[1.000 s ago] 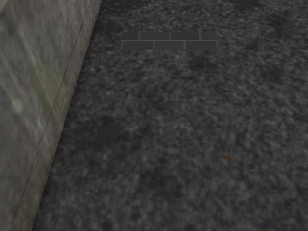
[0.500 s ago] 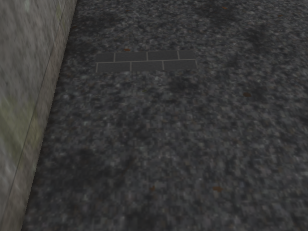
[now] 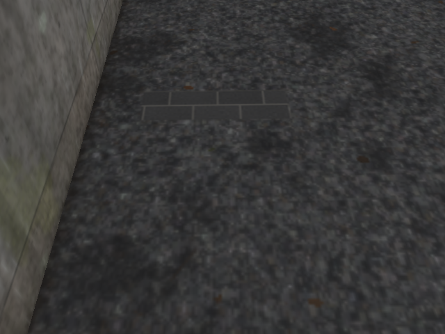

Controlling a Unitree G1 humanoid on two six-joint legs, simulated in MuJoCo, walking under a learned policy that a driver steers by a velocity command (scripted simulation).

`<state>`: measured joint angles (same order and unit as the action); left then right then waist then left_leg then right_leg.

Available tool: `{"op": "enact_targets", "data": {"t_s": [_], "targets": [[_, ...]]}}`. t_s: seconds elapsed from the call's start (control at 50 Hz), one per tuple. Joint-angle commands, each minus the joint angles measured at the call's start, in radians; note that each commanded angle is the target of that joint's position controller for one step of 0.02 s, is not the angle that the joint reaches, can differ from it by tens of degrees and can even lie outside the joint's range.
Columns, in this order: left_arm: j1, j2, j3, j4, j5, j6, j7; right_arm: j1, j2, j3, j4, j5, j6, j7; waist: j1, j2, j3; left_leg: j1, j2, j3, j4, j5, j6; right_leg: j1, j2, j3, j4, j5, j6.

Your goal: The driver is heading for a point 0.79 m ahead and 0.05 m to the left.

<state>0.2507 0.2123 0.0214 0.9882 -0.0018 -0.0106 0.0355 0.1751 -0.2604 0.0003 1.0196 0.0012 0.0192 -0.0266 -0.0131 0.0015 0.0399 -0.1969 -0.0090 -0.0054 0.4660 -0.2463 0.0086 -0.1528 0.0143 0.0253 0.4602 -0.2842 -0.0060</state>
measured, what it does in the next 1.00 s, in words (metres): walks ahead: right foot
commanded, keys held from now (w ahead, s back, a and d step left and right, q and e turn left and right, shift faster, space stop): w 1.00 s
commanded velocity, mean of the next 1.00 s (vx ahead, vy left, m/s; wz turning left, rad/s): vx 0.38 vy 0.00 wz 0.00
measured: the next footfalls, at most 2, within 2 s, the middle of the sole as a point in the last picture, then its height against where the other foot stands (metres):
right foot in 0.72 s outside the picture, level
left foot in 1.24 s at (177, 272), level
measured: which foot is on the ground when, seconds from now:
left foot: down 0.00-0.72, up 0.74-1.00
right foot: down 0.00-0.26, up 0.28-0.70, down 0.72-1.00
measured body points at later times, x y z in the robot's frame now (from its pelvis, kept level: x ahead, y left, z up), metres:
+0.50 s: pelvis +0.13 +0.04 +0.00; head +0.15 +0.05 +0.45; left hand +0.28 +0.30 -0.12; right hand +0.06 -0.21 -0.13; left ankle +0.02 +0.11 -0.74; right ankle +0.21 -0.12 -0.67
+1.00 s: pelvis +0.41 +0.00 +0.01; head +0.42 +0.00 +0.46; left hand +0.42 +0.27 -0.13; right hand +0.55 -0.27 -0.11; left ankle +0.52 +0.17 -0.67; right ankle +0.40 -0.09 -0.74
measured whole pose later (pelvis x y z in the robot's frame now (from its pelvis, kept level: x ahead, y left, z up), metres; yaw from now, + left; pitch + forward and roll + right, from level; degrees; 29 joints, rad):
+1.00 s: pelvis +0.41 +0.00 +0.01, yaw +1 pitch +0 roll -2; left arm 0.32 0.25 0.05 0.98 0.00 -0.10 -0.02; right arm 0.15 -0.28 -0.05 0.89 0.01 -0.08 -0.01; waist 0.05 0.04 0.02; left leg -0.65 0.15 -0.05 0.93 -0.14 0.01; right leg -0.10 0.08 -0.06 0.24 -0.14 -0.07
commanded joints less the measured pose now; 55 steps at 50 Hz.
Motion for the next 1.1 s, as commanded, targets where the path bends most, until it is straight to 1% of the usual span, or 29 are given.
{"op": "enact_targets", "data": {"t_s": [0.02,0.08,0.12,0.16,0.18,0.22,0.24,0.26,0.28,0.3,0.32,0.34,0.38,0.4,0.44,0.52,0.62,0.66,0.7,0.72,0.74,0.76,0.78,0.8,0.82,0.86,0.92,0.98,1.1], "targets": [[0.072,0.095,0.019,0.000,0.000,-0.002,0.004,0.047,-0.092,-0.017,-0.008,0.000,-0.003,-0.005,0.000,-0.013,-0.065,0.048,0.030,-0.019,-0.047,0.151,0.038,0.008,-0.040,0.027,-0.065,0.222,-0.019],[0.073,0.123,0.031,-0.002,-0.014,0.000,0.007,0.029,-0.104,-0.025,-0.009,0.013,-0.008,-0.004,0.011,-0.030,0.049,-0.086,-0.004,-0.005,-0.008,-0.339,0.067,-0.089,-0.046,0.070,-0.092,-0.327,-0.080],[0.113,0.140,0.036,-0.003,-0.025,-0.024,0.005,-0.003,-0.088,-0.022,-0.031,0.020,-0.040,0.004,0.033,-0.064,0.129,-0.201,0.008,-0.021,0.043,-0.377,0.082,-0.097,-0.120,0.190,-0.157,-0.463,-0.138],[0.173,0.188,0.054,0.015,-0.031,-0.049,-0.004,-0.033,-0.049,-0.016,-0.053,0.026,-0.080,0.021,0.043,-0.169,0.141,-0.289,-0.013,0.032,0.189,-0.220,0.078,-0.014,-0.261,0.400,-0.261,-0.460,-0.219],[0.164,0.195,0.058,0.013,-0.029,-0.056,-0.007,-0.038,-0.048,-0.016,-0.061,0.028,-0.096,0.030,0.034,-0.184,0.149,-0.295,0.002,0.020,0.209,-0.188,0.090,-0.010,-0.307,0.456,-0.274,-0.372,-0.243],[0.095,0.177,0.055,-0.016,-0.031,-0.060,-0.014,0.026,-0.061,-0.024,-0.044,0.033,-0.113,0.044,-0.022,-0.154,0.114,-0.184,0.016,0.018,0.098,-0.177,0.117,-0.023,-0.286,0.373,-0.226,-0.180,-0.208],[0.034,0.176,0.055,-0.041,-0.033,-0.056,-0.017,0.121,-0.071,-0.033,-0.004,0.034,-0.113,0.046,-0.070,-0.125,0.084,-0.004,0.005,0.024,-0.002,-0.113,0.123,-0.109,-0.227,0.275,-0.181,-0.102,-0.164],[-0.075,0.168,0.050,-0.085,-0.025,-0.060,-0.018,0.224,-0.127,-0.054,0.039,0.023,-0.116,0.040,-0.118,-0.039,0.063,0.139,0.046,-0.072,-0.055,-0.078,0.127,-0.221,-0.129,0.142,-0.032,0.016,-0.106],[-0.101,0.105,0.035,-0.122,-0.011,-0.078,-0.019,0.360,-0.225,-0.087,0.074,0.027,-0.117,0.038,-0.146,0.193,0.005,0.355,0.198,-0.360,-0.165,-0.064,0.200,-0.413,0.023,-0.039,0.294,0.041,-0.023],[-0.082,0.099,0.031,-0.127,-0.009,-0.097,-0.019,0.424,-0.220,-0.081,0.078,0.016,-0.122,0.043,-0.154,0.257,-0.034,0.461,0.355,-0.630,-0.241,0.043,0.278,-0.581,0.053,0.005,0.542,-0.230,0.000],[-0.042,0.121,0.039,-0.110,-0.031,-0.105,-0.028,0.364,-0.151,-0.059,0.061,0.003,-0.130,0.042,-0.094,0.140,0.003,0.438,0.377,-0.582,-0.225,0.103,0.275,-0.652,-0.005,0.070,0.689,-0.235,-0.020],[-0.019,0.112,0.036,-0.096,-0.044,-0.107,-0.036,0.306,-0.120,-0.052,0.037,0.002,-0.135,0.044,-0.060,0.094,0.026,0.404,0.347,-0.489,-0.226,0.136,0.249,-0.673,-0.048,0.073,0.730,-0.153,-0.041],[-0.067,0.126,0.046,-0.105,-0.031,-0.108,-0.040,0.260,-0.086,-0.037,0.018,0.005,-0.131,0.051,-0.039,0.047,0.056,0.359,0.288,-0.318,-0.251,0.293,0.196,-0.695,-0.109,0.029,0.686,-0.014,-0.055],[-0.083,0.117,0.048,-0.112,-0.025,-0.106,-0.045,0.272,-0.068,-0.030,0.020,0.002,-0.122,0.051,-0.038,0.067,0.046,0.331,0.255,-0.255,-0.262,0.356,0.176,-0.660,-0.120,0.006,0.656,0.025,-0.049],[-0.119,0.082,0.040,-0.129,-0.019,-0.097,-0.054,0.302,-0.072,-0.026,0.022,-0.001,-0.108,0.040,-0.039,0.076,0.044,0.295,0.221,-0.184,-0.288,0.431,0.176,-0.635,-0.118,-0.033,0.589,0.088,-0.023],[-0.318,0.039,0.011,-0.214,-0.019,-0.095,-0.058,0.304,-0.118,-0.030,0.004,-0.006,-0.098,0.013,-0.068,0.071,0.103,0.136,0.172,-0.092,-0.357,0.410,0.163,-0.509,-0.070,-0.090,0.250,0.261,0.008],[-0.410,0.089,0.014,-0.268,-0.031,-0.098,-0.077,0.355,-0.134,-0.045,0.022,0.014,-0.101,0.009,-0.049,0.093,0.116,0.231,0.234,-0.078,-0.349,0.479,0.156,-0.431,-0.040,-0.071,0.070,0.321,-0.039],[-0.346,0.135,0.034,-0.260,-0.027,-0.101,-0.079,0.331,-0.153,-0.055,0.012,0.009,-0.094,0.009,0.011,0.113,0.036,0.309,0.250,-0.061,-0.231,0.785,0.133,-0.322,-0.003,-0.081,0.064,0.274,-0.075],[-0.084,0.202,0.073,-0.184,-0.029,-0.094,-0.067,0.298,-0.155,-0.057,-0.007,-0.004,-0.076,0.011,0.147,0.131,-0.135,0.264,0.208,-0.024,0.086,1.000,0.097,0.010,0.034,-0.101,0.056,0.256,-0.128],[0.101,0.257,0.090,-0.141,-0.016,-0.087,-0.055,0.293,-0.128,-0.045,-0.032,-0.018,-0.076,0.014,0.209,0.061,-0.264,0.031,0.166,-0.015,0.375,0.731,0.077,0.330,-0.128,0.082,0.090,0.211,-0.188],[0.181,0.315,0.099,-0.115,0.000,-0.085,-0.061,0.445,0.037,-0.002,-0.035,-0.011,-0.095,0.030,0.120,-0.222,-0.455,-0.337,-0.041,-0.026,0.779,-0.099,0.016,0.659,-0.408,0.616,-0.020,-0.032,-0.379],[0.152,0.213,0.072,-0.108,-0.007,-0.085,-0.062,0.364,-0.056,-0.023,-0.030,0.017,-0.124,0.037,0.155,-0.163,-0.399,-0.445,-0.033,-0.150,0.916,-0.290,0.038,0.583,-0.396,0.750,-0.167,-0.129,-0.356],[0.036,0.182,0.060,-0.124,-0.013,-0.090,-0.060,0.248,-0.120,-0.044,-0.080,0.048,-0.142,0.039,0.120,-0.153,-0.195,-0.519,0.023,-0.123,0.929,-0.222,0.055,0.404,-0.363,0.583,-0.203,-0.093,-0.303],[-0.052,0.154,0.050,-0.140,-0.009,-0.097,-0.063,0.186,-0.126,-0.046,-0.096,0.051,-0.150,0.031,0.083,-0.052,-0.114,-0.477,0.078,-0.104,0.878,-0.130,0.060,0.234,-0.325,0.450,-0.237,0.016,-0.275],[-0.097,0.128,0.042,-0.144,0.001,-0.104,-0.070,0.168,-0.116,-0.054,-0.096,0.039,-0.145,0.023,0.046,-0.015,-0.060,-0.432,0.109,-0.086,0.819,-0.081,0.055,0.104,-0.285,0.347,-0.263,0.127,-0.255],[-0.121,0.104,0.035,-0.132,0.010,-0.111,-0.077,0.221,-0.068,-0.056,-0.086,0.025,-0.117,0.019,-0.015,-0.054,-0.050,-0.322,0.147,-0.089,0.745,-0.048,0.045,-0.029,-0.235,0.238,-0.317,0.171,-0.242],[-0.081,0.145,0.041,-0.101,0.005,-0.116,-0.068,0.166,-0.057,-0.060,-0.116,0.013,-0.094,0.013,-0.027,-0.060,0.003,-0.353,0.170,-0.063,0.617,-0.001,0.012,-0.120,-0.223,0.159,-0.378,0.179,-0.259],[-0.025,0.185,0.052,-0.082,0.003,-0.110,-0.044,0.027,-0.065,-0.062,-0.165,0.002,-0.097,0.015,0.008,-0.047,0.027,-0.432,0.174,-0.053,0.414,0.177,-0.012,-0.085,-0.211,0.117,-0.395,0.188,-0.245],[0.095,0.215,0.059,-0.033,-0.020,-0.093,-0.031,-0.174,-0.054,-0.050,-0.223,0.016,-0.109,0.038,0.077,-0.045,0.035,-0.380,0.115,-0.011,0.128,0.319,-0.018,0.021,-0.217,0.053,-0.347,0.194,-0.201]]}}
